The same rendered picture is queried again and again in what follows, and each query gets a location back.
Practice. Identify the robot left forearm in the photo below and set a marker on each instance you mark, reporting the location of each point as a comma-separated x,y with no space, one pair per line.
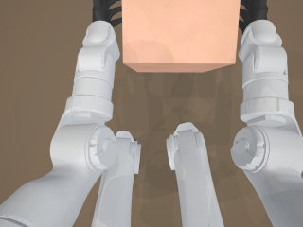
94,78

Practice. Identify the robot right upper arm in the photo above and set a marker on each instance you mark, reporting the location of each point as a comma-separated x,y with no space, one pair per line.
272,160

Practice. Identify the right robot thigh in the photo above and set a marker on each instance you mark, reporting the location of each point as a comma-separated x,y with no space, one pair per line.
198,201

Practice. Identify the left robot shin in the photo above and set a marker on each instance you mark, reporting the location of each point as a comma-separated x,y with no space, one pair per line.
124,134

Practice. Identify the robot left upper arm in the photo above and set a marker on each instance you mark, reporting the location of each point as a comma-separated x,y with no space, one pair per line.
79,154

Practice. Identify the right robot hand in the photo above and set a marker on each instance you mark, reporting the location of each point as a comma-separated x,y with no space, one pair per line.
256,10

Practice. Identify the left robot hand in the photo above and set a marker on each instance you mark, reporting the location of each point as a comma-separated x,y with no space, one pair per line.
101,12

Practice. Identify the carton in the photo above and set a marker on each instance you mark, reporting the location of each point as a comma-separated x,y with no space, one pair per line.
179,36

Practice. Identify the robot right forearm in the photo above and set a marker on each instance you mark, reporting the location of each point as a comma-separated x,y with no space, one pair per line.
265,79

